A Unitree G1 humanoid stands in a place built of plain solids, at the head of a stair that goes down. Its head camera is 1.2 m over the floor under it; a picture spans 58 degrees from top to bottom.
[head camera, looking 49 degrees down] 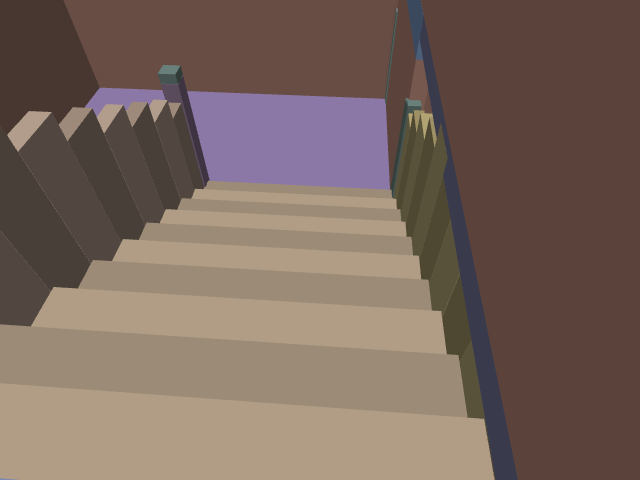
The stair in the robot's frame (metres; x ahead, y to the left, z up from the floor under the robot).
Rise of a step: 0.16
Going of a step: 0.29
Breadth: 1.80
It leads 4 degrees to the right of straight ahead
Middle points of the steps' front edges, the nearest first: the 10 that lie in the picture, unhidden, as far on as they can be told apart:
0.52 0.39 -0.16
0.81 0.37 -0.32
1.10 0.35 -0.48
1.39 0.33 -0.64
1.68 0.31 -0.79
1.97 0.29 -0.95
2.26 0.27 -1.11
2.55 0.25 -1.27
2.84 0.23 -1.43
3.13 0.20 -1.59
